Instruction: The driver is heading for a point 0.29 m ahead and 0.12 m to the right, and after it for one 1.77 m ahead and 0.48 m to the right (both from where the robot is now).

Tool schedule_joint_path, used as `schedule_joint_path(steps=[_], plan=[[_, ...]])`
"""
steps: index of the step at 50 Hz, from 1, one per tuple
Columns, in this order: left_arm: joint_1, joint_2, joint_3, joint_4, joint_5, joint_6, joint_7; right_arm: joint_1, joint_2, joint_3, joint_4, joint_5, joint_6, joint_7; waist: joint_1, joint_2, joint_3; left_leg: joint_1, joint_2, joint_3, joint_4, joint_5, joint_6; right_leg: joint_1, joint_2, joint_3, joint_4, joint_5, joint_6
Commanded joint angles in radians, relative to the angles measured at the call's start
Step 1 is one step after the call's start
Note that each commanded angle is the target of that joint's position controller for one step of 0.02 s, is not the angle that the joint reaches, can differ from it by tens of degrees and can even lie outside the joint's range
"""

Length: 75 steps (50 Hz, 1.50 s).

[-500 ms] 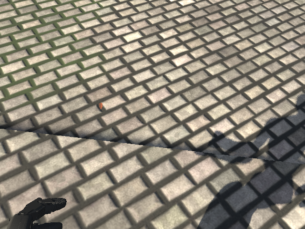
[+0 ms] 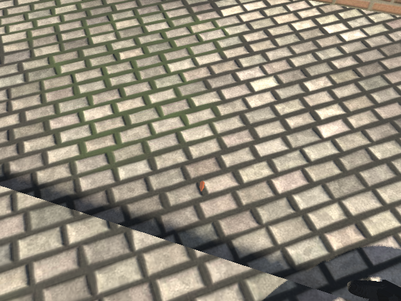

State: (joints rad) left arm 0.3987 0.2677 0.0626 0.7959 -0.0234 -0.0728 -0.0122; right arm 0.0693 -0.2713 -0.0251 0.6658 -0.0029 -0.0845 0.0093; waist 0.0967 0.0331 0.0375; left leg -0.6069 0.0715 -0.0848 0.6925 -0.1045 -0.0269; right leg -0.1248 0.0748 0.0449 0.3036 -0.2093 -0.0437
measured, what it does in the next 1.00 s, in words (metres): walks ahead, turning right: left foot, then right foot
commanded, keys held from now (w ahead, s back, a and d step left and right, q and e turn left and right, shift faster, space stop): w+e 0.16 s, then e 0.70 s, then no key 0.14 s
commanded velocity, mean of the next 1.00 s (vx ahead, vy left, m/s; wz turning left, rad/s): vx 0.20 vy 0.00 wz -0.50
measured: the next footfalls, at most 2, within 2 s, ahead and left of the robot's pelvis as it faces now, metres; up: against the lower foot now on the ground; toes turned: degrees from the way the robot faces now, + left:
left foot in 0.12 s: +0.23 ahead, +0.14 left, +0.00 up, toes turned -7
right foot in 0.56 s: +0.33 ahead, -0.12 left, +0.00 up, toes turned -21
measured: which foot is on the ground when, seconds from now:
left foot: up 0.00-0.10, down 0.12-0.56, up 0.58-0.98, down 1.00-1.00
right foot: down 0.00-0.12, up 0.14-0.54, down 0.56-1.00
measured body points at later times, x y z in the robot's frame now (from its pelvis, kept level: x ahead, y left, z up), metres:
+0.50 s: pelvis +0.21 +0.03 -0.01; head +0.25 +0.01 +0.44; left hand +0.47 +0.22 -0.09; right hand +0.20 -0.27 -0.13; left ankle +0.19 +0.15 -0.74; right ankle +0.29 -0.12 -0.72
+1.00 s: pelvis +0.27 +0.04 -0.02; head +0.30 +0.03 +0.43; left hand +0.56 +0.18 -0.10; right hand +0.25 -0.28 -0.12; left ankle +0.36 +0.13 -0.75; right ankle +0.29 -0.11 -0.74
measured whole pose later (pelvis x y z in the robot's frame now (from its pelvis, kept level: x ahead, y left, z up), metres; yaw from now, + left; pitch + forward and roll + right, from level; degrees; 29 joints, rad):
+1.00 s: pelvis +0.27 +0.04 -0.02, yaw -33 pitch +1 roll +0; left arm 0.18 0.31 0.07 0.56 -0.01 0.06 0.02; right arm 0.14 -0.29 -0.05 0.75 -0.01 0.01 0.01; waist 0.01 -0.03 0.04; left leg -0.32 -0.02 -0.05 0.58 -0.28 0.00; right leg -0.42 0.11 0.18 0.55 -0.15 -0.01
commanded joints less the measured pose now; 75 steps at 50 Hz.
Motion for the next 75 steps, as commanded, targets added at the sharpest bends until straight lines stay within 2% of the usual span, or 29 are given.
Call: schedule_joint_path(steps=[1, 5, 6, 7, 8, 10, 12, 18, 25, 27, 28, 29, 30, 31, 33, 40, 46, 49, 50, 51, 53, 55, 58, 61, 64, 67, 68, 70, 75], plan=[[-0.032, 0.178, 0.042, -0.076, -0.012, -0.003, 0.01, -0.036, -0.076, -0.02, -0.07, 0.01, -0.02, 0.01, -0.045, -0.112, -0.032, 0.19, -0.057, 0.029, -0.115, 0.109, -0.005, -0.109, -0.234, 0.207, -0.07, 0.167, -0.167], [-0.023, 0.152, 0.032, -0.08, -0.005, 0.019, 0.02, 0.078, -0.134, -0.058, -0.047, 0.012, -0.03, 0.006, -0.132, -0.126, -0.072, 0.432, -0.056, 0.038, -0.227, 0.03, 0.052, -0.125, -0.203, 0.251, 0.102, 0.08, -0.096], [-0.036, 0.095, 0.012, -0.098, 0.004, 0.018, 0.019, 0.218, -0.183, -0.076, -0.03, -0.003, -0.032, -0.003, -0.202, -0.062, -0.168, 0.626, 0.071, -0.077, -0.233, -0.019, 0.104, -0.214, -0.141, 0.195, 0.337, 0.012, -0.052], [0.052, 0.009, -0.013, -0.127, 0.008, 0.007, 0.022, 0.329, -0.267, -0.096, -0.017, -0.017, -0.019, -0.01, -0.195, 0.181, -0.306, 0.915, 0.307, -0.409, -0.272, -0.121, 0.218, -0.482, -0.027, 0.063, 0.685, -0.31, 0.011], [0.092, 0.066, -0.002, -0.137, -0.024, 0.0, 0.023, 0.361, -0.243, -0.093, 0.011, -0.006, -0.011, 0.001, -0.186, 0.281, -0.317, 0.909, 0.373, -0.683, -0.375, -0.381, 0.294, -0.655, -0.047, 0.085, 0.883, -0.399, 0.021], [-0.032, 0.149, 0.028, -0.143, -0.017, 0.019, 0.03, 0.232, -0.127, -0.059, -0.009, -0.005, -0.008, 0.002, -0.168, 0.098, -0.103, 0.689, 0.292, -0.408, -0.384, -0.118, 0.243, -0.673, -0.106, 0.089, 0.971, -0.249, 0.043], [-0.037, 0.135, 0.039, -0.144, 0.001, 0.045, 0.033, 0.132, -0.073, -0.045, -0.01, -0.016, -0.007, 0.007, -0.102, 0.091, -0.056, 0.538, 0.215, -0.177, -0.375, 0.317, 0.218, -0.578, -0.144, 0.079, 0.91, -0.193, 0.067], [-0.118, 0.048, 0.013, -0.198, 0.009, 0.088, 0.018, 0.086, -0.14, -0.075, 0.039, -0.006, 0.003, -0.021, -0.084, 0.068, -0.068, 0.452, 0.186, 0.079, -0.41, 0.528, 0.227, -0.467, -0.153, -0.001, 0.627, 0.018, 0.089], [-0.234, 0.102, 0.031, -0.275, 0.017, 0.097, -0.029, 0.102, -0.206, -0.095, 0.076, 0.032, 0.045, -0.03, -0.114, 0.059, -0.079, 0.517, 0.217, 0.154, -0.281, 0.468, 0.191, -0.347, -0.116, -0.07, 0.349, 0.046, 0.015], [-0.159, 0.123, 0.049, -0.268, 0.016, 0.093, -0.031, 0.088, -0.2, -0.095, 0.075, 0.042, 0.059, -0.038, -0.065, 0.04, -0.117, 0.513, 0.18, 0.198, -0.118, 0.502, 0.144, -0.211, -0.069, -0.107, 0.219, 0.1, -0.031], [-0.079, 0.19, 0.077, -0.255, 0.02, 0.09, -0.014, 0.138, -0.173, -0.088, 0.083, 0.03, 0.057, -0.037, -0.037, -0.052, -0.175, 0.432, 0.106, 0.239, 0.074, 0.384, 0.082, -0.035, -0.085, -0.041, 0.161, 0.379, -0.078], [-0.057, 0.313, 0.099, -0.279, 0.027, 0.091, 0.009, 0.17, -0.105, -0.062, 0.046, -0.027, 0.052, -0.03, -0.069, -0.319, -0.234, 0.121, -0.032, 0.265, 0.425, -0.31, -0.002, 0.208, -0.343, 0.316, 0.194, 0.853, -0.224], [-0.09, 0.306, 0.082, -0.31, 0.041, 0.086, 0.001, 0.181, -0.122, -0.052, 0.03, -0.022, 0.051, -0.017, -0.067, -0.346, -0.395, -0.021, -0.128, 0.057, 0.638, -0.616, -0.025, 0.28, -0.484, 0.604, 0.106, 0.673, -0.404], [-0.12, 0.236, 0.064, -0.315, 0.031, 0.078, -0.009, 0.116, -0.183, -0.07, 0.035, 0.008, 0.057, -0.014, -0.03, -0.198, -0.338, -0.071, -0.083, -0.007, 0.674, -0.542, -0.02, 0.222, -0.432, 0.509, 0.075, 0.551, -0.357], [-0.182, 0.183, 0.047, -0.301, 0.01, 0.076, -0.007, 0.084, -0.161, -0.067, 0.04, 0.003, 0.075, -0.032, -0.075, -0.067, -0.194, -0.07, -0.038, -0.002, 0.567, -0.417, -0.016, 0.068, -0.328, 0.352, 0.073, 0.417, -0.239], [-0.233, 0.201, 0.057, -0.304, 0.022, 0.095, 0.026, 0.076, -0.11, -0.05, 0.041, -0.001, 0.104, -0.05, -0.104, -0.152, -0.178, 0.13, -0.083, 0.002, 0.224, -0.284, -0.049, -0.121, -0.227, 0.319, 0.034, 0.2, -0.196], [-0.237, 0.19, 0.054, -0.313, 0.027, 0.122, 0.029, 0.054, -0.113, -0.049, 0.021, 0.008, 0.089, -0.015, -0.077, -0.215, -0.158, 0.224, -0.092, 0.011, 0.026, -0.256, -0.005, -0.14, -0.223, 0.425, 0.019, -0.093, -0.165], [-0.222, 0.164, 0.041, -0.297, 0.011, 0.127, 0.032, 0.136, -0.102, -0.052, 0.043, -0.014, 0.078, 0.004, -0.114, -0.176, -0.141, 0.426, -0.069, 0.041, -0.227, -0.107, 0.053, -0.244, -0.169, 0.395, 0.081, -0.179, -0.088], [-0.186, 0.119, 0.027, -0.288, 0.017, 0.123, 0.031, 0.153, -0.153, -0.059, 0.028, -0.038, 0.078, 0.002, -0.104, -0.048, -0.129, 0.49, 0.101, -0.13, -0.338, -0.118, 0.108, -0.332, -0.088, 0.312, 0.231, -0.274, -0.02], [-0.213, 0.121, 0.032, -0.322, 0.008, 0.112, 0.033, 0.136, -0.221, -0.07, 0.039, -0.056, 0.08, 0.003, -0.076, 0.221, -0.061, 0.397, 0.257, -0.368, -0.434, -0.089, 0.237, -0.429, 0.053, 0.125, 0.372, -0.345, 0.03], [-0.211, 0.21, 0.066, -0.28, 0.017, 0.101, 0.042, 0.037, -0.183, -0.062, -0.006, -0.046, 0.066, -0.005, -0.076, 0.14, -0.031, 0.334, 0.256, -0.361, -0.433, -0.091, 0.273, -0.414, 0.022, 0.17, 0.66, -0.32, 0.078], [-0.147, 0.173, 0.061, -0.224, 0.021, 0.12, 0.052, -0.006, -0.124, -0.042, -0.016, -0.013, 0.062, -0.013, -0.057, 0.104, -0.034, 0.364, 0.178, -0.243, -0.403, -0.043, 0.223, -0.405, 0.012, 0.174, 0.761, -0.241, 0.114], [-0.146, 0.097, 0.036, -0.203, 0.013, 0.128, 0.051, 0.014, -0.065, -0.019, -0.002, -0.011, 0.069, -0.012, -0.063, 0.112, -0.043, 0.4, 0.115, -0.137, -0.383, 0.056, 0.218, -0.352, -0.019, 0.127, 0.708, -0.208, 0.146], [-0.221, 0.05, 0.008, -0.213, 0.015, 0.119, 0.043, 0.067, -0.099, -0.029, 0.017, -0.005, 0.086, -0.017, -0.122, 0.147, -0.059, 0.457, 0.091, -0.113, -0.35, 0.055, 0.212, -0.26, -0.079, 0.029, 0.428, -0.217, 0.159], [-0.177, 0.072, 0.012, -0.177, 0.008, 0.109, 0.043, 0.108, -0.127, -0.034, 0.039, 0.008, 0.101, -0.023, -0.115, 0.138, -0.071, 0.47, 0.103, -0.144, -0.304, 0.101, 0.211, -0.14, -0.067, -0.016, 0.151, -0.096, 0.142], [-0.145, 0.167, 0.02, -0.166, 0.036, 0.106, 0.054, 0.15, -0.1, -0.023, 0.05, -0.004, 0.067, -0.012, -0.134, -0.014, -0.118, 0.371, 0.046, -0.084, -0.254, 0.118, 0.106, 0.061, -0.173, 0.097, 0.12, 0.333, 0.068], [-0.145, 0.177, 0.029, -0.138, 0.031, 0.106, 0.047, 0.158, -0.083, -0.022, 0.049, -0.006, 0.055, -0.006, -0.149, -0.131, -0.131, 0.398, -0.023, 0.003, -0.262, 0.02, 0.067, 0.0, -0.148, 0.075, 0.177, 0.226, 0.03], [-0.158, 0.088, 0.008, -0.137, 0.042, 0.103, 0.036, 0.075, -0.087, -0.021, 0.05, -0.009, 0.058, -0.006, -0.107, -0.094, -0.099, 0.422, -0.04, 0.035, -0.225, -0.056, 0.039, -0.076, -0.134, 0.082, 0.136, 0.077, 0.032], [-0.155, 0.08, -0.002, -0.117, 0.037, 0.089, 0.041, 0.087, -0.064, -0.017, 0.069, -0.008, 0.084, -0.016, -0.113, -0.088, -0.014, 0.394, -0.044, 0.037, -0.227, -0.089, 0.044, -0.151, -0.118, 0.082, 0.118, -0.013, 0.047]])
Velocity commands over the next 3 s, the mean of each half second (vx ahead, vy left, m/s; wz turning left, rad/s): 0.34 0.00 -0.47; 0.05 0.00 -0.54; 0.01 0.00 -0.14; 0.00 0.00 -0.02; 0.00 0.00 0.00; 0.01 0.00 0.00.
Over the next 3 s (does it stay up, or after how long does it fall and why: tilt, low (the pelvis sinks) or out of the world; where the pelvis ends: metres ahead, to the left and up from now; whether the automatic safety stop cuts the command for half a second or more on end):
stays up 0.27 0.03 -0.01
